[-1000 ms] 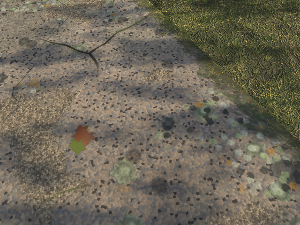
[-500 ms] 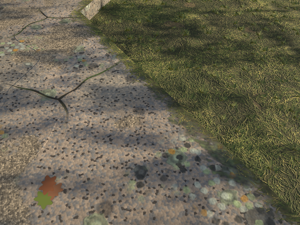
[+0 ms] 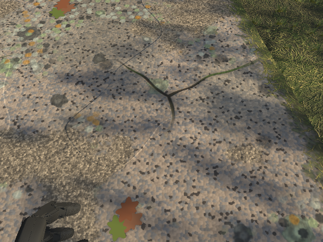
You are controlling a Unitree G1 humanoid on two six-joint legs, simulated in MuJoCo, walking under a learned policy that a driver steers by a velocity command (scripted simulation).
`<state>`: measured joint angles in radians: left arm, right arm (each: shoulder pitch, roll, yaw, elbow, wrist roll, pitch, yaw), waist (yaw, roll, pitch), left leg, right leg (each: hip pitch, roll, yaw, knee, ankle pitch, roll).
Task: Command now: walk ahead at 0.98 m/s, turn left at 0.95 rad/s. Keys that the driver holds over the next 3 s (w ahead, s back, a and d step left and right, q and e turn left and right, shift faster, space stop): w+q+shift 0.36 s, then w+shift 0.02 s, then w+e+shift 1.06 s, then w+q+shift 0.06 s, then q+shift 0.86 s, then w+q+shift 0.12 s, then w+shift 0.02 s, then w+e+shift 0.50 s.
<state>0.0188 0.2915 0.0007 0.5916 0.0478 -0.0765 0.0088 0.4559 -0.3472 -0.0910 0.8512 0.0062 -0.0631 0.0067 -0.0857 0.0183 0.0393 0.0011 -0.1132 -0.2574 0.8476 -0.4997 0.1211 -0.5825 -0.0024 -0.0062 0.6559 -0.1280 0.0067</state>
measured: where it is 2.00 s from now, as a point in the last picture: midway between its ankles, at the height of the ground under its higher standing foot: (122, 37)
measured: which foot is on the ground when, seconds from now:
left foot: up 0.00-0.42, down 0.44-0.90, up 0.92-1.00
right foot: down 0.00-0.44, up 0.46-0.88, down 0.90-1.00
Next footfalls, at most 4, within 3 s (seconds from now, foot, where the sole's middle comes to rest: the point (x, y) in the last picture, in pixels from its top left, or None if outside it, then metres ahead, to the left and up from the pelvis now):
0.44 left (121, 217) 0.54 0.15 -0.74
0.90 right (113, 129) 0.98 0.18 -0.74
1.30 left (83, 70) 1.41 0.36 -0.74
1.70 right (141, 38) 1.66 0.02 -0.74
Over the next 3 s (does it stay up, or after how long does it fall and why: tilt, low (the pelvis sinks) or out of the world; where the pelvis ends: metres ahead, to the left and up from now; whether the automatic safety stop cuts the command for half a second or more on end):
stays up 1.86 0.22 0.04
